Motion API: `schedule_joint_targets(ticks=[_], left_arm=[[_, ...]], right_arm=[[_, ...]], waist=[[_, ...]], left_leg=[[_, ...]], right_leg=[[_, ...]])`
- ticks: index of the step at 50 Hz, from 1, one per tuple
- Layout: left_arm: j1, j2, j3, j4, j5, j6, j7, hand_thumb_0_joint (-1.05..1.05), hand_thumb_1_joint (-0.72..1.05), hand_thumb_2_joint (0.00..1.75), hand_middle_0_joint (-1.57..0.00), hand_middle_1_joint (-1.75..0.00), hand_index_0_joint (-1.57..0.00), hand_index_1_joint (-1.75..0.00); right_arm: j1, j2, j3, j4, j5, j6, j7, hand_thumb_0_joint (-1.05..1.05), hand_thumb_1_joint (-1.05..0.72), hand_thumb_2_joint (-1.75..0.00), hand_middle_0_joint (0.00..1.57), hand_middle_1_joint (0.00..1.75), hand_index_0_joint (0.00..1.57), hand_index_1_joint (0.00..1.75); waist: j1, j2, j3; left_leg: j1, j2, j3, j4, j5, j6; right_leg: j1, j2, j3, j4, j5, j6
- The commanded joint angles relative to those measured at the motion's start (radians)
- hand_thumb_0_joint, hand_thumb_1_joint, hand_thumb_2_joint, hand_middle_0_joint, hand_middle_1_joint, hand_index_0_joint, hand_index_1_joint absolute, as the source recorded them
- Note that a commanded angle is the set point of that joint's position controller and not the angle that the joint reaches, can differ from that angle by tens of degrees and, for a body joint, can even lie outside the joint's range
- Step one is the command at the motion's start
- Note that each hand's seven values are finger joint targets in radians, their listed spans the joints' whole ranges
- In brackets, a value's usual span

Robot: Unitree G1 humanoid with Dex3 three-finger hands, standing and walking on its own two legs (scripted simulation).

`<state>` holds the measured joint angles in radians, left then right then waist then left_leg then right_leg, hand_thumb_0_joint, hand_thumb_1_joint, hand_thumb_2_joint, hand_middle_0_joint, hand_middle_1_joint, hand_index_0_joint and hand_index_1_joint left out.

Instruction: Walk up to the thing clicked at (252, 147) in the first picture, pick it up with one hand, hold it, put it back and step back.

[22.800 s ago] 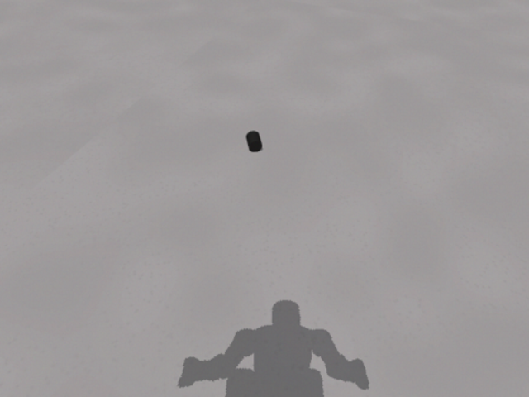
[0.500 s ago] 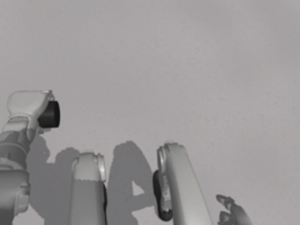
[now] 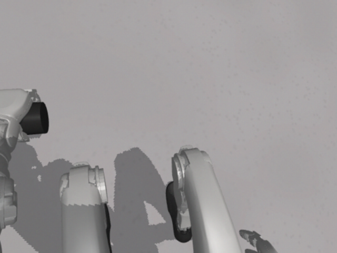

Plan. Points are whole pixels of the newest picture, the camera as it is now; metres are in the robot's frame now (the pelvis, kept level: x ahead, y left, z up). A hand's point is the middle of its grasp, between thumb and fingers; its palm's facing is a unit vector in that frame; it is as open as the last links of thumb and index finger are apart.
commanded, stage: crouch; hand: left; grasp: from above
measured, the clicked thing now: (21, 119) +0.45 +0.29 -0.20
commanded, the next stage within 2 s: lower in 0.22 s
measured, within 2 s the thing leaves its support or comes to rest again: neither
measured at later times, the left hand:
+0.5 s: hand (23, 122) +0.44 +0.29 -0.22, palm faces -0.50 -0.04 -0.86, open 10.6 cm
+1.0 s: hand (33, 123) +0.45 +0.29 -0.27, palm faces -0.49 -0.06 -0.87, open 10.6 cm
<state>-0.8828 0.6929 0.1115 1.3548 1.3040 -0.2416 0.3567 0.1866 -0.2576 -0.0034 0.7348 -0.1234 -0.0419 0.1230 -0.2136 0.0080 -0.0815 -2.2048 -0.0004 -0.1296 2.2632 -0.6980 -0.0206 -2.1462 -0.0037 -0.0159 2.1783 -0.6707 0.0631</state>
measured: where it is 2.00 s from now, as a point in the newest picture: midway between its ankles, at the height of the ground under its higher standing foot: (142, 232)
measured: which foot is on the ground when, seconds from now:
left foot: down 0.00-1.00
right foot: down 0.00-1.00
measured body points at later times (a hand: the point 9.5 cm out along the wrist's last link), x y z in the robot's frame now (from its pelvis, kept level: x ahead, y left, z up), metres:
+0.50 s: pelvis +0.00 +0.00 -0.03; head +0.25 +0.07 +0.33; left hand +0.47 +0.29 -0.17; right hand +0.05 -0.28 -0.14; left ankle +0.07 +0.13 -0.34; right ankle +0.10 -0.14 -0.34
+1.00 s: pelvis +0.01 +0.00 -0.07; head +0.27 +0.08 +0.29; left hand +0.47 +0.29 -0.23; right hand +0.05 -0.28 -0.16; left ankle +0.07 +0.13 -0.34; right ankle +0.10 -0.14 -0.34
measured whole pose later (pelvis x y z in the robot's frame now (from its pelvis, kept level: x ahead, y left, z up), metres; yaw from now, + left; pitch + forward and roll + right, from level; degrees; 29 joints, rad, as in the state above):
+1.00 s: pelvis +0.01 +0.00 -0.07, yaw -3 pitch +34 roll -10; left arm -0.96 0.83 0.17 1.56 1.36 -0.28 0.49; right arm 0.12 -0.28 0.09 0.75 -0.19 -0.07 0.16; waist -0.27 -0.04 0.02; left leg -2.36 -0.01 -0.19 2.50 -0.73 -0.03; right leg -2.29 0.02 -0.04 2.38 -0.69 0.07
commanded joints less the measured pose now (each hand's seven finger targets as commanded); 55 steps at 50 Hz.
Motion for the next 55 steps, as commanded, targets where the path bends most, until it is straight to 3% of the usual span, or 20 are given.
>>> schedule_joint_targets(ticks=[1, 13, 14, 21, 23, 25, 27, 30, 33, 35, 36, 38, 40, 43, 47, 48, 50, 54, 55], left_arm=[[-0.361, 0.294, 0.045, -0.155, -0.013, -0.004, 0.061, 0.0, 0.75, 0.93, -1.1, -0.72, -1.1, -0.72], [-0.403, 0.34, 0.056, -0.114, 0.004, -0.022, 0.084, 0.0, 0.75, 0.93, -1.11, -0.7, -1.1, -0.71], [-0.371, 0.325, 0.055, -0.098, 0.001, -0.02, 0.085, 0.0, 0.74, 0.92, -1.11, -0.7, -1.1, -0.71], [-0.391, 0.319, 0.03, -0.014, 0.011, -0.025, 0.09, 0.0, 0.73, 0.91, -1.12, -0.66, -1.11, -0.68], [-0.407, 0.338, 0.044, -0.013, 0.013, -0.031, 0.097, 0.0, 0.76, 0.92, -1.12, -0.69, -1.11, -0.71], [-0.402, 0.352, 0.042, 0.006, 0.02, -0.04, 0.101, 0.0, 0.74, 0.9, -1.13, -0.68, -1.11, -0.69], [-0.414, 0.362, 0.048, -0.008, 0.024, -0.05, 0.11, 0.0, 0.76, 0.91, -1.14, -0.68, -1.12, -0.69], [-0.403, 0.397, 0.08, -0.02, 0.029, -0.059, 0.132, 0.0, 0.78, 0.91, -1.14, -0.71, -1.13, -0.72], [-0.406, 0.401, 0.079, -0.025, 0.041, -0.058, 0.145, 0.0, 0.78, 0.92, -1.14, -0.7, -1.13, -0.71], [-0.412, 0.421, 0.097, -0.057, 0.034, -0.057, 0.159, 0.0, 0.76, 0.93, -1.13, -0.72, -1.11, -0.73], [-0.359, 0.408, 0.095, -0.011, 0.039, -0.049, 0.163, 0.0, 0.76, 0.92, -1.13, -0.7, -1.12, -0.72], [-0.398, 0.407, 0.095, -0.024, 0.036, -0.046, 0.17, 0.0, 0.78, 0.92, -1.13, -0.71, -1.12, -0.72], [-0.386, 0.395, 0.076, -0.003, 0.038, -0.042, 0.172, 0.0, 0.71, 0.88, -1.09, -0.64, -1.08, -0.65], [-0.397, 0.392, 0.071, 0.03, 0.043, -0.038, 0.176, 0.0, 0.69, 0.86, -1.07, -0.64, -1.06, -0.65], [-0.4, 0.422, 0.086, 0.05, 0.032, -0.042, 0.183, 0.0, 0.72, 0.86, -1.07, -0.66, -1.07, -0.66], [-0.387, 0.431, 0.09, 0.057, 0.035, -0.043, 0.186, 0.0, 0.72, 0.85, -1.07, -0.66, -1.07, -0.66], [-0.379, 0.421, 0.093, 0.068, 0.035, -0.047, 0.189, 0.0, 0.76, 0.86, -1.1, -0.67, -1.1, -0.67], [-0.373, 0.431, 0.085, 0.071, 0.039, -0.053, 0.197, 0.0, 0.74, 0.86, -1.08, -0.67, -1.08, -0.68], [-0.373, 0.452, 0.106, 0.058, 0.037, -0.055, 0.203, 0.0, 0.75, 0.88, -1.09, -0.68, -1.09, -0.68]], right_arm=[[0.201, -0.243, -0.082, -0.005, -0.006, -0.004, -0.008, 0.0, -0.91, -0.9, 0.2, 0.3, 0.2, 0.3], [0.205, -0.253, -0.063, 0.002, -0.017, -0.005, -0.001, 0.0, -0.91, -0.9, 0.2, 0.3, 0.2, 0.3], [0.205, -0.253, -0.061, 0.002, -0.018, -0.005, -0.001, 0.0, -0.91, -0.9, 0.2, 0.3, 0.2, 0.3], [0.196, -0.258, -0.04, 0.012, -0.024, -0.008, 0.005, 0.0, -0.91, -0.9, 0.2, 0.3, 0.2, 0.3], [0.195, -0.264, -0.035, 0.005, -0.031, -0.012, 0.008, 0.0, -0.91, -0.9, 0.2, 0.3, 0.2, 0.3], [0.185, -0.264, -0.028, 0.013, -0.033, -0.014, 0.008, 0.0, -0.91, -0.9, 0.2, 0.3, 0.2, 0.3], [0.184, -0.268, -0.025, 0.009, -0.039, -0.015, 0.011, 0.0, -0.91, -0.9, 0.2, 0.3, 0.2, 0.3], [0.177, -0.277, -0.028, 0.01, -0.047, -0.016, 0.012, 0.0, -0.91, -0.9, 0.2, 0.3, 0.2, 0.3], [0.176, -0.277, -0.026, 0.014, -0.054, -0.015, 0.017, 0.0, -0.91, -0.9, 0.2, 0.3, 0.2, 0.3], [0.165, -0.28, -0.027, 0.013, -0.056, -0.014, 0.016, 0.0, -0.91, -0.9, 0.2, 0.3, 0.2, 0.3], [0.164, -0.278, -0.025, 0.014, -0.055, -0.014, 0.018, 0.0, -0.91, -0.9, 0.2, 0.3, 0.2, 0.3], [0.159, -0.285, -0.03, 0.017, -0.058, -0.014, 0.017, 0.0, -0.91, -0.9, 0.2, 0.3, 0.2, 0.3], [0.148, -0.279, -0.023, 0.02, -0.057, -0.014, 0.017, 0.0, -0.9, -0.89, 0.2, 0.3, 0.2, 0.3], [0.167, -0.284, -0.011, 0.022, -0.069, -0.018, 0.022, 0.0, -0.9, -0.89, 0.2, 0.3, 0.2, 0.3], [0.159, -0.295, 0.002, 0.024, -0.077, -0.026, 0.025, 0.0, -0.89, -0.89, 0.2, 0.3, 0.2, 0.3], [0.156, -0.298, 0.002, 0.027, -0.073, -0.028, 0.025, 0.0, -0.89, -0.89, 0.2, 0.3, 0.2, 0.3], [0.152, -0.305, 0.004, 0.02, -0.081, -0.032, 0.028, 0.0, -0.89, -0.89, 0.2, 0.3, 0.2, 0.3], [0.142, -0.305, 0.017, 0.023, -0.084, -0.036, 0.038, 0.0, -0.9, -0.9, 0.2, 0.3, 0.2, 0.3], [0.141, -0.313, 0.017, 0.018, -0.087, -0.036, 0.039, 0.0, -0.9, -0.89, 0.2, 0.3, 0.2, 0.3]], waist=[[0.003, 0.293, -0.702], [-0.016, 0.295, -0.701], [-0.004, 0.289, -0.691], [-0.03, 0.258, -0.65], [-0.041, 0.273, -0.64], [-0.032, 0.285, -0.629], [-0.042, 0.296, -0.654], [-0.034, 0.313, -0.674], [-0.044, 0.335, -0.666], [-0.031, 0.354, -0.686], [-0.028, 0.355, -0.669], [-0.045, 0.353, -0.662], [-0.037, 0.372, -0.648], [-0.069, 0.336, -0.641], [-0.071, 0.318, -0.616], [-0.06, 0.327, -0.615], [-0.074, 0.346, -0.595], [-0.072, 0.349, -0.62], [-0.074, 0.353, -0.625]], left_leg=[[0.57, -0.011, 0.092, -0.245, 0.202, 0.032], [0.501, -0.016, 0.099, -0.181, 0.203, 0.038], [0.502, -0.018, 0.101, -0.182, 0.21, 0.037], [0.454, -0.018, 0.092, -0.146, 0.194, 0.041], [0.45, -0.017, 0.091, -0.125, 0.201, 0.041], [0.441, -0.019, 0.092, -0.122, 0.197, 0.04], [0.441, -0.017, 0.09, -0.106, 0.211, 0.038], [0.453, -0.017, 0.091, -0.093, 0.224, 0.037], [0.457, -0.015, 0.09, -0.079, 0.229, 0.035], [0.454, -0.014, 0.091, -0.075, 0.233, 0.035], [0.454, -0.015, 0.091, -0.076, 0.234, 0.033], [0.451, -0.013, 0.086, -0.069, 0.22, 0.033], [0.438, -0.013, 0.084, -0.071, 0.213, 0.032], [0.425, -0.013, 0.078, -0.038, 0.235, 0.037], [0.384, -0.013, 0.079, -0.017, 0.234, 0.041], [0.391, -0.012, 0.074, -0.024, 0.233, 0.036], [0.414, -0.012, 0.07, -0.019, 0.243, 0.031], [0.416, -0.008, 0.065, -0.002, 0.26, 0.032], [0.41, -0.01, 0.065, -0.001, 0.264, 0.033]], right_leg=[[0.263, 0.013, -0.102, -0.187, 0.196, -0.097], [0.253, 0.02, -0.111, -0.141, 0.209, -0.094], [0.252, 0.017, -0.11, -0.14, 0.214, -0.093], [0.225, 0.025, -0.124, -0.116, 0.205, -0.093], [0.216, 0.023, -0.127, -0.101, 0.211, -0.09], [0.209, 0.025, -0.127, -0.091, 0.208, -0.093], [0.224, 0.03, -0.133, -0.077, 0.223, -0.09], [0.222, 0.03, -0.136, -0.059, 0.234, -0.089], [0.208, 0.032, -0.14, -0.044, 0.24, -0.088], [0.213, 0.034, -0.141, -0.037, 0.246, -0.09], [0.202, 0.034, -0.142, -0.029, 0.243, -0.091], [0.176, 0.035, -0.148, -0.023, 0.233, -0.091], [0.163, 0.037, -0.149, -0.012, 0.226, -0.094], [0.188, 0.039, -0.154, -0.009, 0.255, -0.085], [0.205, 0.041, -0.156, -0.004, 0.262, -0.081], [0.192, 0.043, -0.162, 0.006, 0.254, -0.086], [0.171, 0.042, -0.173, 0.013, 0.254, -0.084], [0.206, 0.049, -0.172, 0.022, 0.282, -0.084], [0.212, 0.049, -0.175, 0.023, 0.283, -0.083]])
